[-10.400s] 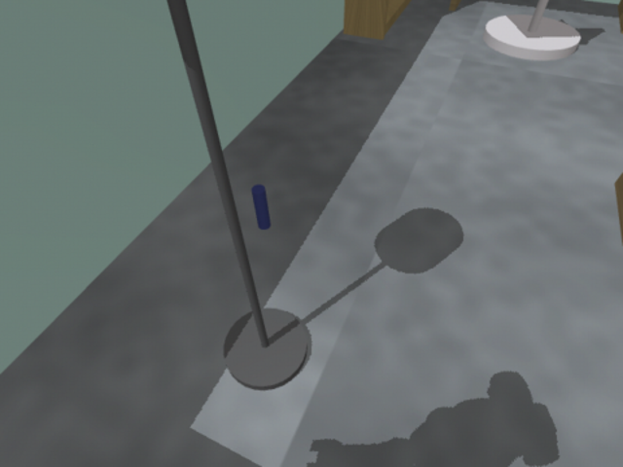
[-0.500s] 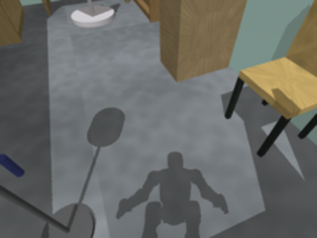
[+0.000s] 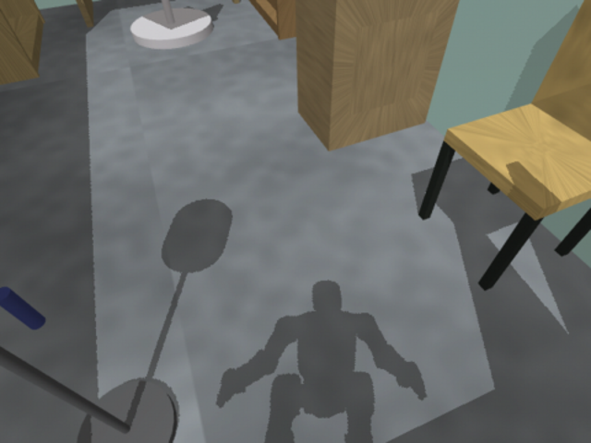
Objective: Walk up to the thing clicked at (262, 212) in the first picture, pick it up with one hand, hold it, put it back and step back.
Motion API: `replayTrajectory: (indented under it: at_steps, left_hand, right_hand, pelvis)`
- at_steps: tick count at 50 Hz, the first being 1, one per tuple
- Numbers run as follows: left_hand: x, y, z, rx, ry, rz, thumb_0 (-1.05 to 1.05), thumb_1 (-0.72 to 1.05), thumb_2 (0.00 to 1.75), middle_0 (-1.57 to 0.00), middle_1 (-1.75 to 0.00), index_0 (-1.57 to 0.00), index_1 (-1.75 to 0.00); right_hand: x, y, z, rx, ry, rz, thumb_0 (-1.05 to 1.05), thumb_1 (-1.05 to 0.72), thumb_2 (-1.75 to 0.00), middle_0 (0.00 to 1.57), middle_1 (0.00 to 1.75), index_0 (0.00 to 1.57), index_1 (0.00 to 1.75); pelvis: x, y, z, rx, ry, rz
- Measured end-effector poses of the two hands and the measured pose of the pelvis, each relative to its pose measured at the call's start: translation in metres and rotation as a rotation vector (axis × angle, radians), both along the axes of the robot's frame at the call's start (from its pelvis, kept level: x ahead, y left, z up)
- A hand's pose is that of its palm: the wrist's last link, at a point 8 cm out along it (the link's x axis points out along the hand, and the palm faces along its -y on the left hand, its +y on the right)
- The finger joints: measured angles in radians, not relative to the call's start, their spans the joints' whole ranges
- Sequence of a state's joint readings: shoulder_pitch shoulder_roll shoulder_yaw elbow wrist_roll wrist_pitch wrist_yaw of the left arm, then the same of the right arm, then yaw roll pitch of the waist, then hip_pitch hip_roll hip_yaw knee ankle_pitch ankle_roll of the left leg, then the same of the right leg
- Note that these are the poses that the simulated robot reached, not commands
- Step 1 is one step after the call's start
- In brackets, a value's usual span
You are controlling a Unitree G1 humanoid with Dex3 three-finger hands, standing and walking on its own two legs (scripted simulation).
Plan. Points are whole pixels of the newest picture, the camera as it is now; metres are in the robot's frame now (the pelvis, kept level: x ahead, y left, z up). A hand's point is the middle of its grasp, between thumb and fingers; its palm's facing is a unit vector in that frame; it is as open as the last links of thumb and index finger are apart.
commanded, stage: stand
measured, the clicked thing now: (20, 309) +0.69 +1.00 -0.67
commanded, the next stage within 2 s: walk up in 0.46 s
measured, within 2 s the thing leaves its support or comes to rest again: neither
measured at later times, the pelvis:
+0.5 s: pelvis +0.01 +0.00 +0.00, yaw +0 degrees
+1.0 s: pelvis +0.14 +0.07 -0.01, yaw +1 degrees
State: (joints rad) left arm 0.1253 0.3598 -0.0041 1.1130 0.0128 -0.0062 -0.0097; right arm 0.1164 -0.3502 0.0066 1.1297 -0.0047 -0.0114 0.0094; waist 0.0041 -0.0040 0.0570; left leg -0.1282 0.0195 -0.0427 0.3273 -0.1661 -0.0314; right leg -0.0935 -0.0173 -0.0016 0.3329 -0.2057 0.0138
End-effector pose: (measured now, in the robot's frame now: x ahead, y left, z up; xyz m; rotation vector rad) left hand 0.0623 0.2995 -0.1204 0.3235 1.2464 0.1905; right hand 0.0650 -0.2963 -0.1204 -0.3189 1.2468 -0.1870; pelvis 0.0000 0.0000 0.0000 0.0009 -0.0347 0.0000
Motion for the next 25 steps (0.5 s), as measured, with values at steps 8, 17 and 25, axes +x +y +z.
replayTrajectory:
  at_steps: [8, 17, 25]
  left_hand:
    - [0.002, -0.0011, -0.0005, -0.004, -0.002, 0.002, 0.0, 0.91, 0.89, -0.2, -0.3, -0.21, -0.3]
    - [0.0026, -0.001, -0.0007, -0.002, 0.004, 0.004, 0.0, 0.91, 0.89, -0.2, -0.3, -0.21, -0.3]
    - [0.0045, 0.001, -0.0006, -0.01, -0.015, 0.012, 0.0, 0.91, 0.89, -0.2, -0.3, -0.21, -0.3]
  right_hand:
    - [0.0038, -0.0005, 0.0009, -0.003, -0.006, 0.003, 0.0, -0.91, -0.89, 0.2, 0.3, 0.21, 0.3]
    - [0.0066, -0.001, 0.0009, -0.004, -0.006, 0.004, 0.0, -0.91, -0.89, 0.2, 0.3, 0.21, 0.3]
    - [0.0095, -0.0019, 0.0017, 0.002, -0.023, 0.008, 0.0, -0.91, -0.89, 0.2, 0.3, 0.21, 0.3]
  pelvis:
    - [0.0019, -0.0002, 0.0, 0.0, 0.0, -0.001]
    - [0.0038, -0.0004, 0.0, -0.001, 0.001, -0.001]
    - [0.0068, -0.0003, -0.0015, -0.002, -0.003, 0.001]
